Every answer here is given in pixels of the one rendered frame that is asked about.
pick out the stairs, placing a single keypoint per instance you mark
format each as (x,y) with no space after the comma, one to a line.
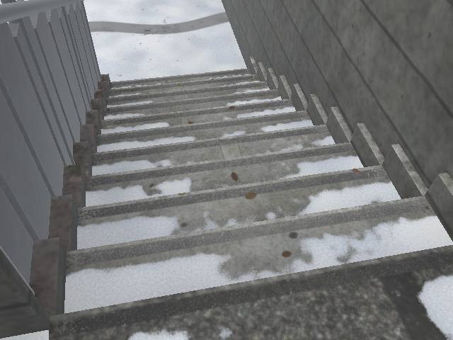
(209,179)

